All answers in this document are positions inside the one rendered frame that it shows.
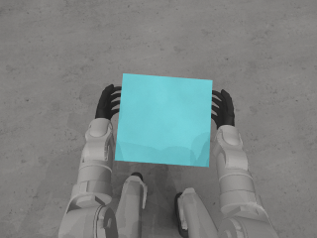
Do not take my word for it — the robot right hand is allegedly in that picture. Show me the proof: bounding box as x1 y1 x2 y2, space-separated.
211 89 235 130

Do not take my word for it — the robot right forearm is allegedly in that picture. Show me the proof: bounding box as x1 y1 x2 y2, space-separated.
212 125 275 230

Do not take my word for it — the robot left forearm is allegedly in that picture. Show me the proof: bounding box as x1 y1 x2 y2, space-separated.
57 118 115 238

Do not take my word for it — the robot left shin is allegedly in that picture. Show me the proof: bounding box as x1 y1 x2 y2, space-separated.
122 176 144 191

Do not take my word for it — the robot left hand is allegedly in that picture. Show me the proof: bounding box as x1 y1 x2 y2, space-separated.
95 84 122 120

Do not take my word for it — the robot left thigh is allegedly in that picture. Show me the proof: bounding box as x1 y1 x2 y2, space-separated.
115 180 148 238

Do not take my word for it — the left robot upper arm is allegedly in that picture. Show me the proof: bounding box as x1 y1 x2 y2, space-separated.
58 204 119 238

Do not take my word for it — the right robot upper arm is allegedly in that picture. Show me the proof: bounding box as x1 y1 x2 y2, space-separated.
218 215 278 238

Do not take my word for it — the carton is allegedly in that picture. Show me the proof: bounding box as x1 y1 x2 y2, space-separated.
114 73 213 168

